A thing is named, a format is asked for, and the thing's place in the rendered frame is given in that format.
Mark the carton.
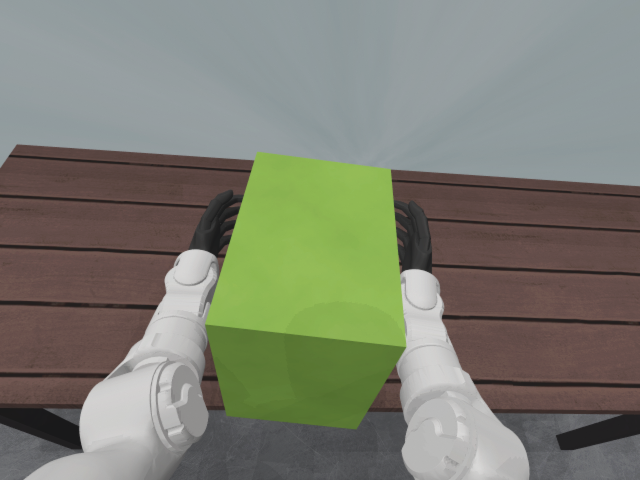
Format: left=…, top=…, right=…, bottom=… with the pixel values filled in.
left=205, top=152, right=406, bottom=429

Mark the left robot hand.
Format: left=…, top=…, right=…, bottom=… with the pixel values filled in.
left=188, top=190, right=244, bottom=258

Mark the robot left forearm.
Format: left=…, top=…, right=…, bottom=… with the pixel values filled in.
left=79, top=249, right=219, bottom=453

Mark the right robot hand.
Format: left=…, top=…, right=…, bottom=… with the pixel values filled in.
left=394, top=200, right=432, bottom=274

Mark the left robot upper arm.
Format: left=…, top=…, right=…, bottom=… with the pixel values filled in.
left=24, top=361, right=209, bottom=480

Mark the right robot upper arm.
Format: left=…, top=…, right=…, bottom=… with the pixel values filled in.
left=402, top=396, right=529, bottom=480

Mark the robot right forearm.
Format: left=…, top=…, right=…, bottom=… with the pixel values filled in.
left=396, top=269, right=504, bottom=426

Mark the table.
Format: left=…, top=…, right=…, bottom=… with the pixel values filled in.
left=0, top=144, right=640, bottom=450

